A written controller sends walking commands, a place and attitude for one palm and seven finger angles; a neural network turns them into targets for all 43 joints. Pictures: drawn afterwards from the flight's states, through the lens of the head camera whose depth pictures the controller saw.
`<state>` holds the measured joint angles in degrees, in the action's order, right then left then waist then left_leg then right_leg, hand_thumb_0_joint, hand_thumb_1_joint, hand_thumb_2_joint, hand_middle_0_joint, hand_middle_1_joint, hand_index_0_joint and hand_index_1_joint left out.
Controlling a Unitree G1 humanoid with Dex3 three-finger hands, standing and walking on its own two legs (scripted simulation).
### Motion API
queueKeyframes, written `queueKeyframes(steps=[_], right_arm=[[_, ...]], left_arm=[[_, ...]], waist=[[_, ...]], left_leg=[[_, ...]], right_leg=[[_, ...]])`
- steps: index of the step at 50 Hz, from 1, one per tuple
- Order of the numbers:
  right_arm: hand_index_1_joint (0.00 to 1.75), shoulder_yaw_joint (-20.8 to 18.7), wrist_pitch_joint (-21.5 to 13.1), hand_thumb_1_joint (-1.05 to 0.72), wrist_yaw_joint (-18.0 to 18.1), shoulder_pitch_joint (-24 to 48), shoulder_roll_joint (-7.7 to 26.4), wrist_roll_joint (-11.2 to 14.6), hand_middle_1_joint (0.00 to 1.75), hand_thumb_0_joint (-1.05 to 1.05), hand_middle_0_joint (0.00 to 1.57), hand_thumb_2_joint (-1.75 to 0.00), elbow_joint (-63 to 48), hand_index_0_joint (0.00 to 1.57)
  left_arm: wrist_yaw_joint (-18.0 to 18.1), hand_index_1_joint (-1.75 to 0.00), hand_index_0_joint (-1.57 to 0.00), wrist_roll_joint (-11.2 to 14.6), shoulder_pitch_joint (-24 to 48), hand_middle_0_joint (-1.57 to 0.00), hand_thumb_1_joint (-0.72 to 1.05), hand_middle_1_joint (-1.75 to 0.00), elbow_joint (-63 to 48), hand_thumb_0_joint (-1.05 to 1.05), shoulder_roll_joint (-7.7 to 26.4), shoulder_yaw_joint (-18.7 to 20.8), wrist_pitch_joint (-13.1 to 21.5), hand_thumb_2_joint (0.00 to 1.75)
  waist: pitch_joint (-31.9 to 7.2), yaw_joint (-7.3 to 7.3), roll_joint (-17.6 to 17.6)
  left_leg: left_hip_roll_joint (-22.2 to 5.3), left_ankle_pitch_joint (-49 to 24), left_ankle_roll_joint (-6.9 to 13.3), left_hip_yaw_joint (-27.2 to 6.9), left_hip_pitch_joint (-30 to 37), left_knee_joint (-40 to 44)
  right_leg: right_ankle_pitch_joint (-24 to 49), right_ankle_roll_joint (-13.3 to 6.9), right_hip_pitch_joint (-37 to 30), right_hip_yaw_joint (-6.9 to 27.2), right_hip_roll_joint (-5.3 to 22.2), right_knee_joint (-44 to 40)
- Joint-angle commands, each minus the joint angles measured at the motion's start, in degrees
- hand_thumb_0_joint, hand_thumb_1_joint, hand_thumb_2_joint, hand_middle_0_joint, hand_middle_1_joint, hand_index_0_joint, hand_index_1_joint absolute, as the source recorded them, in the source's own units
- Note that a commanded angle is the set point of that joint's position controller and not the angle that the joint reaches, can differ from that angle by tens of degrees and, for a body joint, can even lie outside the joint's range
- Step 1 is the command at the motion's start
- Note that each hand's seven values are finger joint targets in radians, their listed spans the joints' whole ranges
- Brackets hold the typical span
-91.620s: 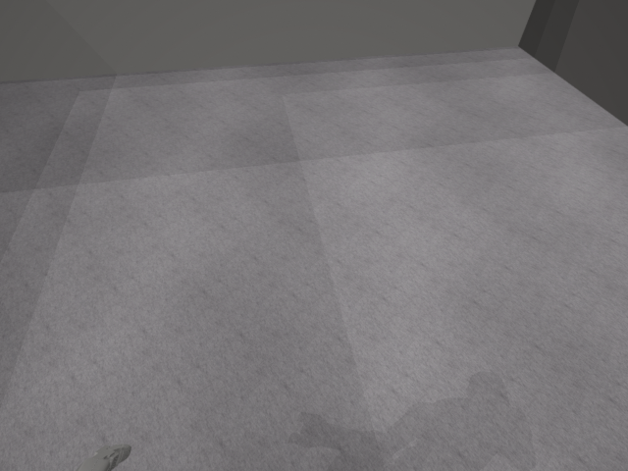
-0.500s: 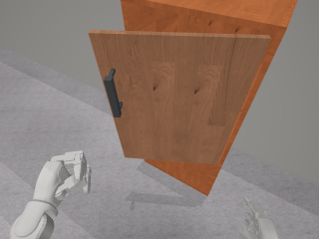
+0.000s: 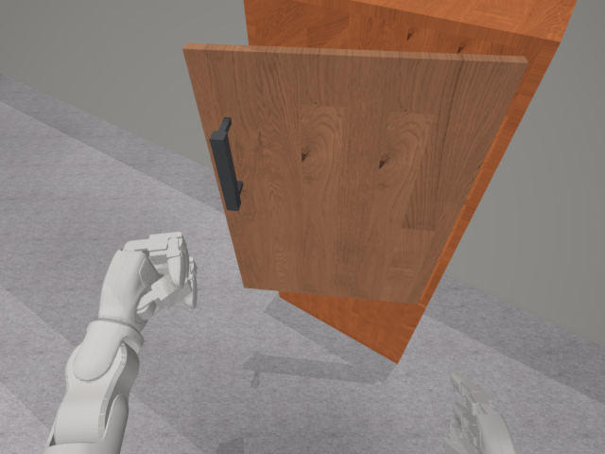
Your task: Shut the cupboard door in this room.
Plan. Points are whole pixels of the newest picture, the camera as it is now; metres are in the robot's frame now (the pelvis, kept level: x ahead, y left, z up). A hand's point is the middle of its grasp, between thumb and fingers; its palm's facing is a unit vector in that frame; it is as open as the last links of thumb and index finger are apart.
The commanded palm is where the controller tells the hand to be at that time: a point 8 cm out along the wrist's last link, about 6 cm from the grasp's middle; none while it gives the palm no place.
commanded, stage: bring the fist close to the handle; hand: left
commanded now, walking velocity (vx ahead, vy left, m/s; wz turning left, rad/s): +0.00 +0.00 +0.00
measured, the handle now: (230, 165) +0.51 +0.16 +0.10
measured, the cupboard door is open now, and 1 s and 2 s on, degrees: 26 26 17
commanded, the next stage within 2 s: push the door shut along its arc in 1.14 s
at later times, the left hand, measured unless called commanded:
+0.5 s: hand (236, 241) +0.36 +0.12 +0.09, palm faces -0.08 -1.00 -0.03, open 3.1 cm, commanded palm +0.35 +0.18 +0.10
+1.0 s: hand (245, 208) +0.41 +0.11 +0.11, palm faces -0.04 -1.00 -0.02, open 3.1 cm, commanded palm +0.38 +0.17 +0.10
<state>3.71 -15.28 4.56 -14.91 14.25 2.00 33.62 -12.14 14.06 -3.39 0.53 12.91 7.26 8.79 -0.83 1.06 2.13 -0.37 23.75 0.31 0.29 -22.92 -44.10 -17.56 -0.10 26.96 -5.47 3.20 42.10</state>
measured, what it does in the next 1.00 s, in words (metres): stands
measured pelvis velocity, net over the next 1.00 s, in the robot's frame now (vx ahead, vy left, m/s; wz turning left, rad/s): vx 0.01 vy -0.02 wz -0.04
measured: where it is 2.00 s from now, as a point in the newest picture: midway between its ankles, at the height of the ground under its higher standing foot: outside the picture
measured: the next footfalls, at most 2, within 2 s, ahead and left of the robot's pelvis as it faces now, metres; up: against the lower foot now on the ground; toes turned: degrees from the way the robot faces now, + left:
none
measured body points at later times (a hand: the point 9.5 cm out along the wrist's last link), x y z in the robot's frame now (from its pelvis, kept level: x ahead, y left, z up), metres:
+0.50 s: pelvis +0.01 -0.01 +0.00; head +0.05 -0.03 +0.45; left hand +0.36 +0.17 +0.10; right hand +0.16 -0.25 -0.09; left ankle -0.01 +0.11 -0.71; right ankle +0.05 -0.12 -0.71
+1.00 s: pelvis +0.01 -0.02 +0.01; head +0.05 -0.04 +0.45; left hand +0.40 +0.17 +0.11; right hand +0.10 -0.28 -0.11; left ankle -0.01 +0.11 -0.71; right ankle +0.05 -0.12 -0.71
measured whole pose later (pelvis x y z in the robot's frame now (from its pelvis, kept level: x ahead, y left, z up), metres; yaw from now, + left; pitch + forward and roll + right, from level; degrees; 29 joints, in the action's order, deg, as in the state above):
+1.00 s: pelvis +0.01 -0.02 +0.01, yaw -2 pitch +6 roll +1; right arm 0.3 -5.1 3.0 -17.6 15.4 1.8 36.7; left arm -7.7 10.3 25.6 35.5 12.6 10.8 15.0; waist -1.8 -1.9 1.5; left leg -1.6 21.8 -0.9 2.5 -24.0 -39.8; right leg -16.2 -1.4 30.4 -3.3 1.6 40.5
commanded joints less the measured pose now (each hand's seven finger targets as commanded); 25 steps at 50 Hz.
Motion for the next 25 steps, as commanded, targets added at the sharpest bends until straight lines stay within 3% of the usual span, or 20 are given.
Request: queueKeyframes(steps=[1, 4, 7, 9, 13, 17, 19, 22, 24, 25], right_arm=[[0.3, -3.41, -2.3, -0.9, 0.55, 3.11, 6.95, 0.17, 0.3, 0.0, 0.2, -0.9, -9.2, 0.2], [0.3, -3.57, -1.04, -0.9, 0.19, 3.26, 6.96, -0.23, 0.3, 0.0, 0.2, -0.9, -9.61, 0.2], [0.3, -3.63, -0.5, -0.9, -0.22, 3.72, 6.21, -0.37, 0.3, 0.0, 0.2, -0.9, -9.59, 0.2], [0.3, -3.82, -0.27, -0.9, -0.44, 3.41, 6.37, -0.63, 0.3, 0.0, 0.2, -0.9, -9.16, 0.2], [0.3, -4.16, -0.09, -0.9, -1.03, 2.36, 6.17, -0.49, 0.3, 0.0, 0.2, -0.9, -8.08, 0.2], [0.3, -4.38, 0.99, -0.9, -0.54, 1.76, 7.01, -0.01, 0.3, 0.0, 0.2, -0.9, -7.05, 0.2], [0.3, -4.25, 1.72, -0.9, -0.13, 1.89, 7.4, 0.02, 0.3, 0.0, 0.2, -0.9, -6.68, 0.2], [0.3, -4.1, 2.64, -0.9, 0.24, 2.53, 7.03, -0.12, 0.3, 0.0, 0.2, -0.9, -6.4, 0.2], [0.3, -4.28, 3.19, -0.9, 0.31, 2.26, 7.1, -0.38, 0.3, 0.0, 0.2, -0.9, -5.99, 0.2], [0.3, -4.09, 3.35, -0.9, 0.16, 2.5, 6.68, -0.43, 0.3, 0.0, 0.2, -0.9, -6.06, 0.2]], left_arm=[[-0.1, -1.5, -1.3, -0.83, 10.34, -1.3, 0.9, -1.5, -7.46, 0.0, 5.81, 1.78, -0.54, 0.9], [1.39, -1.5, -1.3, 0.04, 10.05, -1.3, 0.9, -1.5, -7.03, 0.0, 9.0, 6.99, -1.36, 0.9], [3.23, -1.5, -1.3, 0.17, 16.98, -1.3, 0.9, -1.5, -9.3, 0.0, 6.92, 6.0, 0.7, 0.9], [4.29, -1.5, -1.3, -0.23, 17.27, -1.3, 0.9, -1.5, -8.89, 0.0, 8.32, 7.28, 2.44, 0.9], [3.6, -1.5, -1.3, -2.14, 20.03, -1.3, 0.9, -1.5, -7.72, 0.0, 3.49, 1.0, 4.16, 0.9], [2.05, -1.5, -1.3, -2.25, 24.54, -1.3, 0.9, -1.5, -0.97, 0.0, 3.61, -0.28, 1.95, 0.9], [2.35, -1.5, -1.3, -2.12, 27.84, -1.3, 0.9, -1.5, 2.61, 0.0, 5.48, 1.39, 0.89, 0.9], [3.66, -1.5, -1.3, -2.02, 36.76, -1.3, 0.9, -1.5, 4.12, 0.0, 6.19, 2.48, 0.96, 0.9], [5.07, -1.5, -1.3, -2.21, 39.06, -1.3, 0.9, -1.5, 5.34, 0.0, 9.82, 5.97, 2.19, 0.9], [5.45, -1.5, -1.3, -2.3, 41.18, -1.3, 0.9, -1.5, 5.44, 0.0, 8.65, 5.0, 2.99, 0.9]], waist=[[-11.26, 0.08, -0.64], [-13.82, 1.56, -3.89], [-14.02, 0.69, -3.82], [-14.44, 0.85, -4.24], [-14.47, -0.8, 0.69], [-11.5, -2.39, -2.28], [-10.33, -2.38, -5.15], [-13.64, -2.48, -4.47], [-17.05, -1.57, -4.67], [-18.59, -1.74, -3.79]], left_leg=[[0.98, -10.34, -0.23, -2.12, -1.25, 10.64], [0.93, -15.48, -0.34, -1.3, -1.2, 10.42], [0.91, -16.88, -0.56, -0.73, -0.22, 10.63], [0.79, -17.95, -0.35, -0.35, -0.02, 10.19], [0.7, -20.3, -0.67, -0.15, 2.2, 9.75], [0.92, -14.4, -0.21, -0.08, 0.06, 9.76], [1.04, -12.07, 0.09, -0.21, -1.29, 9.95], [1.48, -11.17, 0.17, 0.01, -0.95, 9.75], [1.36, -13.11, 0.19, 0.1, -0.59, 9.44], [1.43, -14.23, 0.15, 0.03, 0.0, 9.48]], right_leg=[[5.7, -1.01, -9.81, 1.79, -1.71, -5.81], [11.35, -0.96, -13.33, 1.9, -1.83, -5.43], [13.47, -0.76, -13.26, 1.98, -1.95, -5.13], [14.81, -0.76, -13.92, 2.45, -2.0, -5.13], [17.27, -1.03, -11.67, 2.05, -2.08, -4.51], [12.88, -0.7, -9.75, 2.46, -2.06, -6.09], [10.12, -0.61, -9.77, 2.91, -1.87, -7.07], [9.15, -0.47, -10.51, 3.7, -1.56, -7.09], [11.27, -0.55, -13.02, 4.09, -1.51, -6.4], [12.96, -0.64, -13.68, 4.0, -1.42, -5.82]])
